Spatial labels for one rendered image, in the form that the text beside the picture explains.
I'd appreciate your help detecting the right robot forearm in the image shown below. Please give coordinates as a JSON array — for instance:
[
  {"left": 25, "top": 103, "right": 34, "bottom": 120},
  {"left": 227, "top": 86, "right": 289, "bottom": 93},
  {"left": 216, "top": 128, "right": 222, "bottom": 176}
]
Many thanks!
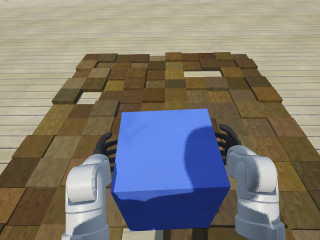
[{"left": 226, "top": 145, "right": 286, "bottom": 240}]

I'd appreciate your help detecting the carton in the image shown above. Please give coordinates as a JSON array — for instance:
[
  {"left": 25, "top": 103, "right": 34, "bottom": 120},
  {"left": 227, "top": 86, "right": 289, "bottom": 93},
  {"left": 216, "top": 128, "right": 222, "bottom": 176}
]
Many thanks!
[{"left": 111, "top": 108, "right": 231, "bottom": 232}]

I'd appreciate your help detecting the robot left hand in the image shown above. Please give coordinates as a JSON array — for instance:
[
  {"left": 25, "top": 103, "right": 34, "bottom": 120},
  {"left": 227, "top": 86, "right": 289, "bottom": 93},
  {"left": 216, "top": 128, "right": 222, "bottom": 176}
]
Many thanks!
[{"left": 93, "top": 132, "right": 118, "bottom": 172}]

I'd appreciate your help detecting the robot right hand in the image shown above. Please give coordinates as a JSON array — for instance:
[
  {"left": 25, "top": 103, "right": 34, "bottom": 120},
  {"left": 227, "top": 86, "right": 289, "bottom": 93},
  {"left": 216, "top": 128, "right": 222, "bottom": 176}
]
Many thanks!
[{"left": 215, "top": 124, "right": 241, "bottom": 165}]

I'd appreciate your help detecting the left robot forearm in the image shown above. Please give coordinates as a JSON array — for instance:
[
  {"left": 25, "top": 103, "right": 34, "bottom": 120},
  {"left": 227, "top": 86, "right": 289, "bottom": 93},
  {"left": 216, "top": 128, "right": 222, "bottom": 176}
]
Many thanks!
[{"left": 61, "top": 154, "right": 112, "bottom": 240}]

